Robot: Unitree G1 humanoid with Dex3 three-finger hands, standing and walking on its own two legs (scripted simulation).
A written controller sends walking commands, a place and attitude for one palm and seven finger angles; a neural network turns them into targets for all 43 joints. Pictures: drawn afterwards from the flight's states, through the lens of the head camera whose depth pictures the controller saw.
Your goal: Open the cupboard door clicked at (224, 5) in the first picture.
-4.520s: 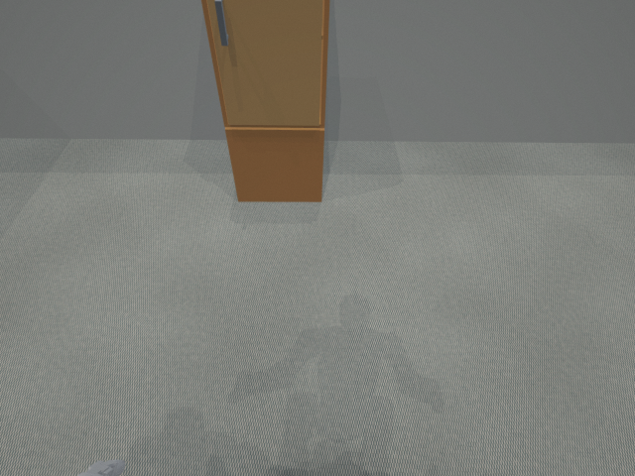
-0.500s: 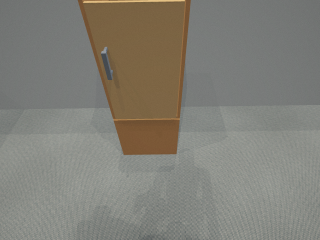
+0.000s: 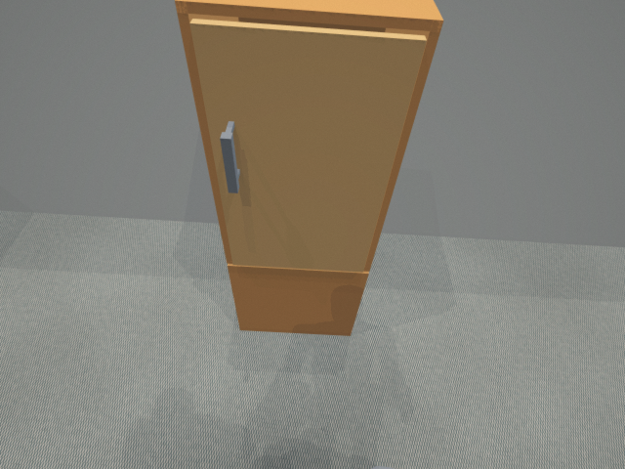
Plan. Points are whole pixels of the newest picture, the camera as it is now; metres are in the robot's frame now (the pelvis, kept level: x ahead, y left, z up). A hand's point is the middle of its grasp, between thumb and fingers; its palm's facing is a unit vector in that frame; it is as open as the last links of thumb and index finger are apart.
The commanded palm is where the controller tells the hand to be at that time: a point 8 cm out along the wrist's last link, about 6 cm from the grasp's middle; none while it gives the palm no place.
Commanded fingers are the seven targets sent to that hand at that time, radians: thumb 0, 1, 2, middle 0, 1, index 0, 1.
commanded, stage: come to a stop and stand still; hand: left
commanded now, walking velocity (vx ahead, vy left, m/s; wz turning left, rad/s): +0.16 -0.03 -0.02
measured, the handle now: (232, 158) +0.61 +0.20 +0.03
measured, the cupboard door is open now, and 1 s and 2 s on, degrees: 0 0 0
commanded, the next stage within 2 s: look again from close up in 1.10 s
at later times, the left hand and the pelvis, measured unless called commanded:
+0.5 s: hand out of the picture +0.12 +0.16 -0.16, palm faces +0.09 -0.97 -0.24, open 7.3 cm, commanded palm none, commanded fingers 0.00 0.90 0.90 -0.20 -0.30 -0.20 -0.30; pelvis +0.05 -0.02 +0.00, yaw +3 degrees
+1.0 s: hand out of the picture +0.01 +0.16 -0.17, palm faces +0.04 -0.97 -0.22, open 7.3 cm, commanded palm none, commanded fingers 0.00 0.90 0.90 -0.20 -0.30 -0.20 -0.30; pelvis +0.03 -0.02 +0.00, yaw +2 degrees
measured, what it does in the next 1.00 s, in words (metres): steps on the spot: right foot, then left foot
